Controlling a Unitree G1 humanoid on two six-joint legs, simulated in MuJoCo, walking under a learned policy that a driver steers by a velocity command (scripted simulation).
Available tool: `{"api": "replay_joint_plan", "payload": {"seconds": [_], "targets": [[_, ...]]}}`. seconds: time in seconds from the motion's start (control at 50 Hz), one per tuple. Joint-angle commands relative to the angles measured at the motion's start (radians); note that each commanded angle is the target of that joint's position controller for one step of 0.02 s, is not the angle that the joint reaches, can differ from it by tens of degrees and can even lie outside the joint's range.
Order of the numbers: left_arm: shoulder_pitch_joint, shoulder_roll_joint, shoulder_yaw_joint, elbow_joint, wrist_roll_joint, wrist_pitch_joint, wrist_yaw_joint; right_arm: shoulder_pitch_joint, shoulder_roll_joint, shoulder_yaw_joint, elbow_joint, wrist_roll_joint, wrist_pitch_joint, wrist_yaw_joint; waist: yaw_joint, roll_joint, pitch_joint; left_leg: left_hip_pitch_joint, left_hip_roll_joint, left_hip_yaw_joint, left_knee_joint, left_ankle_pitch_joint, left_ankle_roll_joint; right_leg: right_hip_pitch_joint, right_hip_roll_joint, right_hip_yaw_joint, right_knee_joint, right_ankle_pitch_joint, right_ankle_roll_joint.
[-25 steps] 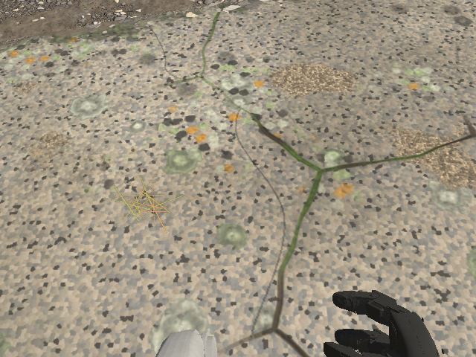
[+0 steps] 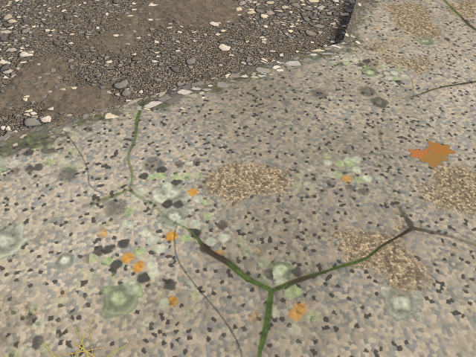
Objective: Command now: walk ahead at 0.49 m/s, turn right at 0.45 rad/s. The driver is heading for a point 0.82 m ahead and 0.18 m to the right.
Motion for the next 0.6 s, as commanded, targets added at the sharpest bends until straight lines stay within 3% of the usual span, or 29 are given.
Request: {"api": "replay_joint_plan", "payload": {"seconds": [0.02,0.06,0.1,0.14,0.16,0.18,0.2,0.22,0.24,0.26,0.28,0.3,0.32,0.36,0.4,0.42,0.46,0.5,0.54,0.56,0.58,0.6], "targets": [[-0.160,0.013,0.008,-0.085,0.001,0.007,0.000,0.123,-0.127,-0.025,0.017,0.009,0.004,0.020,0.008,0.083,0.126,0.201,0.304,-0.111,-0.141,0.894,0.038,-0.084,0.002,-0.031,-0.208,0.011,-0.007],[-0.178,0.032,0.010,-0.086,-0.009,0.009,-0.005,0.121,-0.155,-0.032,0.016,0.008,0.005,0.012,0.028,0.078,0.131,0.202,0.287,-0.044,-0.138,1.003,-0.003,0.036,0.029,-0.096,-0.298,-0.036,-0.017],[-0.161,0.068,0.023,-0.085,-0.016,0.006,-0.002,0.154,-0.203,-0.046,0.020,0.011,0.009,0.001,0.054,0.113,0.130,0.207,0.291,-0.008,-0.082,1.193,-0.040,0.185,0.081,-0.149,-0.337,-0.124,-0.013],[-0.032,0.121,0.044,-0.049,-0.017,-0.009,0.019,0.113,-0.269,-0.068,-0.001,-0.001,0.016,-0.012,0.121,0.137,0.135,0.176,0.325,0.011,0.063,1.377,-0.086,0.343,0.130,-0.157,-0.343,-0.206,-0.022],[0.070,0.155,0.058,-0.019,-0.028,-0.024,0.036,0.050,-0.306,-0.079,-0.023,-0.002,0.022,-0.016,0.178,0.118,0.115,0.108,0.323,0.027,0.191,1.474,-0.116,0.496,0.161,-0.167,-0.419,-0.126,-0.056],[0.279,0.196,0.078,0.051,-0.027,-0.039,0.060,0.032,-0.305,-0.079,-0.038,-0.023,0.019,-0.014,0.233,0.083,0.010,-0.129,0.285,0.006,0.432,1.405,-0.148,0.870,0.175,-0.115,-0.354,-0.025,-0.104],[0.493,0.214,0.087,0.141,0.004,-0.034,0.074,0.169,-0.172,-0.041,-0.032,-0.049,0.018,0.001,0.225,-0.133,-0.241,-0.515,0.193,-0.025,0.873,0.610,-0.230,1.445,0.042,0.101,-0.221,0.280,-0.295],[0.351,0.299,0.104,0.048,-0.078,0.004,0.073,-0.028,-0.154,-0.053,-0.169,0.144,-0.020,-0.046,0.194,-0.283,-0.189,-0.747,-0.078,-0.116,1.276,-0.162,-0.201,1.337,-0.262,0.680,-0.579,0.266,-0.464],[0.325,0.229,0.086,0.047,-0.099,0.005,0.077,-0.177,-0.208,-0.064,-0.239,0.161,-0.052,-0.052,0.201,-0.150,-0.150,-0.825,0.012,-0.324,1.291,-0.109,-0.136,1.276,-0.199,0.646,-0.666,0.105,-0.389],[0.257,0.183,0.071,0.029,-0.083,0.000,0.085,-0.247,-0.185,-0.056,-0.299,0.156,-0.064,-0.058,0.154,-0.117,-0.072,-0.858,0.055,-0.335,1.208,-0.027,-0.089,1.139,-0.180,0.547,-0.696,0.044,-0.321],[0.194,0.157,0.062,0.002,-0.075,-0.004,0.083,-0.233,-0.166,-0.052,-0.309,0.118,-0.062,-0.064,0.087,-0.003,-0.023,-0.813,0.083,-0.325,1.128,0.012,-0.068,0.978,-0.149,0.479,-0.726,0.025,-0.285],[0.128,0.147,0.057,-0.030,-0.070,-0.007,0.084,-0.177,-0.179,-0.063,-0.308,0.100,-0.051,-0.067,0.026,0.033,0.009,-0.744,0.117,-0.331,1.050,0.045,-0.066,0.836,-0.124,0.423,-0.759,-0.016,-0.268],[0.090,0.124,0.045,-0.056,-0.060,-0.006,0.087,-0.139,-0.177,-0.067,-0.309,0.094,-0.034,-0.059,-0.013,0.032,0.039,-0.685,0.139,-0.328,0.993,0.047,-0.070,0.716,-0.098,0.388,-0.791,-0.049,-0.262],[0.050,0.145,0.044,-0.093,-0.057,-0.005,0.095,-0.134,-0.181,-0.069,-0.331,0.079,-0.008,-0.054,-0.049,0.052,0.088,-0.575,0.160,-0.276,0.767,0.095,-0.092,0.490,-0.055,0.286,-0.824,0.005,-0.234],[0.106,0.194,0.062,-0.089,-0.068,0.001,0.119,-0.247,-0.134,-0.048,-0.372,0.058,0.003,-0.058,-0.009,0.036,0.087,-0.415,0.118,-0.213,0.479,0.259,-0.117,0.359,0.028,0.174,-0.803,0.022,-0.192],[0.171,0.210,0.069,-0.073,-0.074,0.007,0.127,-0.294,-0.125,-0.044,-0.382,0.065,0.008,-0.059,0.027,0.004,0.061,-0.362,0.084,-0.205,0.390,0.353,-0.132,0.374,0.051,0.167,-0.784,-0.055,-0.178],[0.252,0.212,0.073,-0.058,-0.082,0.015,0.130,-0.331,-0.159,-0.055,-0.397,0.102,0.021,-0.062,0.062,-0.053,0.037,-0.322,0.048,-0.232,0.268,0.445,-0.154,0.451,0.036,0.225,-0.754,-0.182,-0.156],[0.277,0.184,0.069,-0.057,-0.087,0.017,0.127,-0.331,-0.200,-0.074,-0.398,0.112,0.023,-0.064,0.061,-0.079,0.036,-0.322,0.062,-0.264,0.195,0.439,-0.140,0.562,-0.002,0.282,-0.689,-0.270,-0.128],[0.288,0.147,0.064,-0.065,-0.074,0.019,0.120,-0.267,-0.223,-0.097,-0.376,0.098,0.016,-0.062,0.032,-0.092,0.018,-0.266,0.062,-0.251,0.170,0.370,-0.092,0.645,-0.011,0.291,-0.568,-0.214,-0.086],[0.282,0.116,0.056,-0.080,-0.066,0.014,0.114,-0.187,-0.239,-0.110,-0.364,0.085,0.010,-0.061,-0.009,-0.100,-0.020,-0.156,0.085,-0.261,0.169,0.341,-0.054,0.637,0.024,0.257,-0.442,-0.110,-0.056],[0.278,0.059,0.036,-0.108,-0.051,0.010,0.107,-0.033,-0.292,-0.123,-0.348,0.069,0.004,-0.061,-0.069,0.004,-0.133,0.073,0.245,-0.434,0.171,0.310,0.013,0.517,0.082,0.176,-0.142,-0.240,-0.012],[0.471,0.012,0.021,-0.106,-0.082,-0.004,0.100,0.067,-0.392,-0.152,-0.290,0.063,0.014,-0.049,0.006,0.420,-0.238,0.335,0.463,-0.991,-0.002,0.070,0.223,0.207,0.190,0.068,0.212,-0.604,0.050]]}}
